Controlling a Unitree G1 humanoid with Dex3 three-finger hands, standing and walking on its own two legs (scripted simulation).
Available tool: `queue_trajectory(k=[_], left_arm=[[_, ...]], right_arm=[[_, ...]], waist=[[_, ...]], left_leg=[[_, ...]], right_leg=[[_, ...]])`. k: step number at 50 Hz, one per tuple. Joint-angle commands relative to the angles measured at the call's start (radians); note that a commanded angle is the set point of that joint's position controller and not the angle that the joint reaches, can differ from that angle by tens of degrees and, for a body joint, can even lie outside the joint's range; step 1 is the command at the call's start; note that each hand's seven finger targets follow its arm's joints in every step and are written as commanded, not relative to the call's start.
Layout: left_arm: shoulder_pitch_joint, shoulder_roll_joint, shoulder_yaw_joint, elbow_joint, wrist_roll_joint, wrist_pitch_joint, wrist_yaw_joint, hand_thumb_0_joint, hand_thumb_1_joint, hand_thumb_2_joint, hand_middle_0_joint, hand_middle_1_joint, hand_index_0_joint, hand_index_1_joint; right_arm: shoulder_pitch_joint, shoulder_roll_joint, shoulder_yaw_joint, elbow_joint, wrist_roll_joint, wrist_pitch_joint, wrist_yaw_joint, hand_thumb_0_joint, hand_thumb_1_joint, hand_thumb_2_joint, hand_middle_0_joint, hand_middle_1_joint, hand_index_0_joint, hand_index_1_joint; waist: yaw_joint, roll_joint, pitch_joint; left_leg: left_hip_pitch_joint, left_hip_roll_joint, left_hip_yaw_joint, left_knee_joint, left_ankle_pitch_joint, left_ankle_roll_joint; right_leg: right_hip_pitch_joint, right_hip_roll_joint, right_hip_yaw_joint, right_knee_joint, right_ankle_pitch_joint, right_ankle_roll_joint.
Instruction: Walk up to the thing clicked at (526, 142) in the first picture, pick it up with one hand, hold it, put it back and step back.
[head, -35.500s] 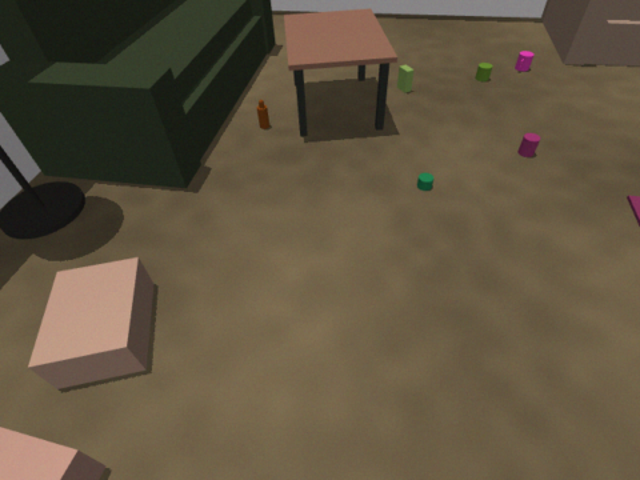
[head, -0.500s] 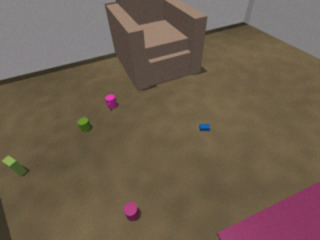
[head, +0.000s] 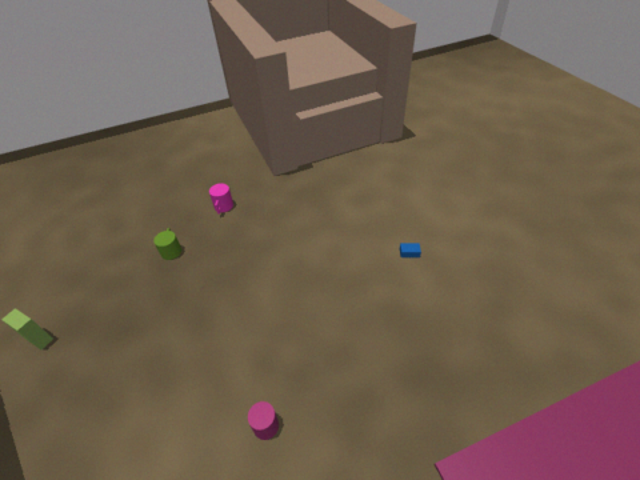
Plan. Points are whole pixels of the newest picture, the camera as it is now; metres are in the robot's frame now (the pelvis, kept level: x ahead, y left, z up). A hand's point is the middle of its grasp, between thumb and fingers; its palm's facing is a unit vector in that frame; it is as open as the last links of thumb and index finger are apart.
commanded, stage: stand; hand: left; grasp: from above
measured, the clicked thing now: (263, 420) +0.43 +0.23 -0.73
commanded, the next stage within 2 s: step back in 0.66 s
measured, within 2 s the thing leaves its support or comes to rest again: neither
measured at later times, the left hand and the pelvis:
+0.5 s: hand out of the picture +0.07 +0.24 -0.16, palm faces +0.01 -0.94 -0.34, open 7.4 cm; pelvis +0.00 -0.01 +0.00, yaw +0 degrees
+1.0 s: hand out of the picture +0.09 +0.30 -0.18, palm faces -0.01 -0.93 -0.38, open 7.4 cm; pelvis -0.05 +0.03 -0.03, yaw +1 degrees
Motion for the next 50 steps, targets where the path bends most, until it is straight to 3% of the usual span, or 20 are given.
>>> queue_trajectory(k=[1, 9, 14, 22, 26, 32, 33, 36, 38, 40, 42, 43, 44, 46, 47, 48, 49, 50], left_arm=[[-0.029, 0.209, 0.034, -0.062, -0.005, -0.020, 0.007, 0.000, 0.900, 0.900, -0.200, -0.300, -0.200, -0.301], [-0.030, 0.216, 0.034, -0.068, -0.007, -0.022, 0.007, 0.000, 0.900, 0.900, -0.200, -0.300, -0.200, -0.300], [-0.041, 0.223, 0.034, -0.073, -0.005, -0.019, 0.004, 0.000, 0.900, 0.900, -0.200, -0.300, -0.200, -0.300], [-0.043, 0.231, 0.031, -0.081, -0.006, -0.024, 0.002, 0.000, 0.900, 0.900, -0.200, -0.300, -0.200, -0.300], [-0.041, 0.235, 0.029, -0.079, -0.010, -0.023, 0.000, 0.000, 0.900, 0.900, -0.200, -0.300, -0.200, -0.300], [-0.041, 0.239, 0.030, -0.078, -0.009, -0.023, 0.000, 0.000, 0.900, 0.900, -0.200, -0.300, -0.200, -0.300], [-0.043, 0.315, 0.073, -0.098, -0.022, -0.014, 0.006, 0.000, 0.900, 0.900, -0.200, -0.300, -0.200, -0.300], [-0.019, 0.299, 0.080, -0.139, -0.027, -0.008, 0.012, 0.000, 0.900, 0.900, -0.200, -0.300, -0.200, -0.300], [-0.041, 0.304, 0.085, -0.176, -0.024, 0.000, 0.010, 0.000, 0.900, 0.900, -0.200, -0.300, -0.200, -0.300], [-0.068, 0.325, 0.091, -0.210, -0.016, 0.009, 0.013, 0.000, 0.900, 0.900, -0.200, -0.300, -0.200, -0.300], [-0.114, 0.347, 0.095, -0.255, 0.000, 0.014, 0.015, 0.000, 0.900, 0.900, -0.200, -0.300, -0.200, -0.300], [-0.144, 0.353, 0.098, -0.275, 0.008, 0.015, 0.016, 0.000, 0.900, 0.900, -0.200, -0.300, -0.200, -0.300], [-0.159, 0.346, 0.095, -0.291, 0.011, 0.015, 0.018, 0.000, 0.900, 0.900, -0.200, -0.300, -0.200, -0.300], [-0.156, 0.326, 0.085, -0.307, 0.013, 0.018, 0.020, 0.000, 0.900, 0.900, -0.200, -0.300, -0.200, -0.300], [-0.147, 0.319, 0.082, -0.311, 0.007, 0.025, 0.018, 0.000, 0.900, 0.900, -0.200, -0.300, -0.200, -0.300], [-0.127, 0.295, 0.079, -0.322, -0.003, 0.035, 0.013, 0.000, 0.900, 0.900, -0.200, -0.300, -0.200, -0.300], [-0.091, 0.236, 0.069, -0.338, -0.017, 0.043, 0.013, 0.000, 0.900, 0.900, -0.200, -0.300, -0.200, -0.300], [-0.071, 0.234, 0.070, -0.333, -0.014, 0.050, 0.022, 0.000, 0.900, 0.900, -0.200, -0.300, -0.200, -0.300]], right_arm=[[-0.028, -0.200, -0.031, -0.055, 0.006, -0.020, -0.013, 0.000, -0.900, -0.900, 0.200, 0.300, 0.200, 0.300], [-0.043, -0.215, -0.032, -0.059, 0.006, -0.023, -0.013, 0.000, -0.900, -0.900, 0.200, 0.300, 0.200, 0.300], [-0.044, -0.219, -0.031, -0.062, 0.004, -0.021, -0.011, 0.000, -0.900, -0.900, 0.200, 0.300, 0.200, 0.300], [-0.050, -0.223, -0.032, -0.065, 0.006, -0.024, -0.008, 0.000, -0.900, -0.900, 0.200, 0.300, 0.200, 0.300], [-0.041, -0.227, -0.030, -0.059, 0.006, -0.021, -0.006, 0.000, -0.900, -0.900, 0.200, 0.300, 0.200, 0.300], [-0.035, -0.225, -0.028, -0.059, 0.007, -0.021, -0.006, 0.000, -0.900, -0.900, 0.200, 0.300, 0.200, 0.300], [-0.072, -0.291, -0.051, -0.078, 0.016, -0.005, 0.000, 0.000, -0.900, -0.900, 0.200, 0.300, 0.200, 0.300], [-0.036, -0.262, -0.055, -0.109, 0.031, 0.007, 0.003, 0.000, -0.900, -0.900, 0.200, 0.300, 0.200, 0.300], [-0.032, -0.255, -0.060, -0.135, 0.029, 0.018, 0.004, 0.000, -0.900, -0.900, 0.200, 0.300, 0.200, 0.300], [-0.019, -0.247, -0.065, -0.149, 0.026, 0.031, 0.004, 0.000, -0.900, -0.900, 0.200, 0.300, 0.200, 0.300], [0.021, -0.244, -0.075, -0.170, 0.017, 0.048, 0.009, 0.000, -0.900, -0.900, 0.200, 0.300, 0.200, 0.300], [0.062, -0.249, -0.079, -0.176, 0.017, 0.054, 0.013, 0.000, -0.900, -0.900, 0.200, 0.300, 0.200, 0.300], [0.067, -0.254, -0.084, -0.185, 0.021, 0.055, 0.016, 0.000, -0.900, -0.900, 0.200, 0.300, 0.200, 0.300], [0.090, -0.247, -0.086, -0.194, 0.023, 0.043, 0.016, 0.000, -0.900, -0.900, 0.200, 0.300, 0.200, 0.300], [0.111, -0.242, -0.085, -0.187, 0.016, 0.033, 0.013, 0.000, -0.900, -0.900, 0.200, 0.300, 0.200, 0.300], [0.108, -0.260, -0.091, -0.192, 0.000, 0.023, 0.008, 0.000, -0.900, -0.900, 0.200, 0.300, 0.200, 0.300], [0.083, -0.344, -0.112, -0.212, -0.024, 0.016, 0.004, 0.000, -0.900, -0.900, 0.200, 0.300, 0.200, 0.300], [0.070, -0.387, -0.120, -0.229, -0.017, 0.010, 0.003, 0.000, -0.900, -0.900, 0.200, 0.300, 0.200, 0.300]], waist=[[-0.009, -0.009, -0.062], [-0.004, -0.007, -0.085], [-0.008, -0.010, -0.059], [-0.007, -0.012, -0.083], [-0.009, -0.014, -0.047], [-0.013, -0.025, -0.053], [-0.010, -0.037, 0.039], [-0.017, -0.044, -0.092], [-0.020, -0.064, -0.135], [-0.020, -0.120, -0.122], [-0.029, -0.216, -0.099], [-0.047, -0.231, -0.089], [-0.051, -0.221, -0.076], [-0.050, -0.197, -0.085], [-0.053, -0.170, -0.103], [-0.048, -0.058, -0.100], [-0.022, 0.159, -0.095], [-0.019, 0.163, -0.099]], left_leg=[[0.014, 0.109, -0.090, -0.048, 0.132, 0.032], [0.046, 0.115, -0.089, -0.033, 0.207, 0.031], [0.019, 0.112, -0.086, -0.046, 0.131, 0.029], [0.031, 0.117, -0.087, -0.044, 0.167, 0.028], [0.012, 0.114, -0.089, -0.059, 0.089, 0.027], [0.011, 0.112, -0.087, -0.061, 0.101, 0.025], [-0.066, 0.102, -0.099, 0.047, 0.263, 0.047], [-0.038, 0.084, -0.066, 0.166, 0.342, 0.061], [-0.050, 0.042, -0.042, 0.256, 0.256, 0.053], [-0.086, -0.011, -0.006, 0.368, 0.092, 0.039], [-0.125, -0.057, -0.019, 0.552, -0.302, 0.047], [-0.129, -0.038, -0.051, 0.599, -0.369, 0.053], [-0.131, -0.029, -0.062, 0.595, -0.371, 0.058], [-0.155, -0.017, -0.026, 0.394, -0.239, 0.049], [-0.135, -0.012, 0.003, 0.215, -0.099, 0.044], [-0.108, 0.041, -0.064, 0.086, 0.161, 0.050], [-0.039, 0.212, -0.309, 0.043, 0.435, 0.100], [0.005, 0.299, -0.382, 0.063, 0.666, 0.180]], right_leg=[[-0.005, -0.108, 0.076, -0.051, 0.120, -0.024], [0.006, -0.112, 0.071, -0.044, 0.187, -0.023], [-0.017, -0.109, 0.077, -0.058, 0.113, -0.025], [-0.001, -0.112, 0.080, -0.050, 0.147, -0.029], [-0.026, -0.110, 0.086, -0.069, 0.072, -0.030], [-0.023, -0.109, 0.086, -0.061, 0.093, -0.031], [-0.097, -0.100, 0.092, 0.023, 0.263, -0.041], [-0.064, -0.115, 0.092, 0.085, 0.356, -0.090], [-0.081, -0.160, 0.136, 0.085, 0.377, -0.136], [-0.130, -0.238, 0.194, 0.068, 0.379, -0.198], [-0.214, -0.335, 0.265, 0.058, 0.371, -0.275], [-0.257, -0.355, 0.267, 0.066, 0.351, -0.284], [-0.275, -0.338, 0.244, 0.091, 0.353, -0.273], [-0.197, -0.263, 0.186, 0.182, 0.347, -0.201], [-0.150, -0.220, 0.155, 0.253, 0.319, -0.159], [-0.163, -0.145, 0.112, 0.352, 0.232, -0.115], [-0.304, 0.021, 0.054, 0.526, -0.012, -0.060], [-0.392, 0.122, 0.115, 0.660, -0.429, -0.047]])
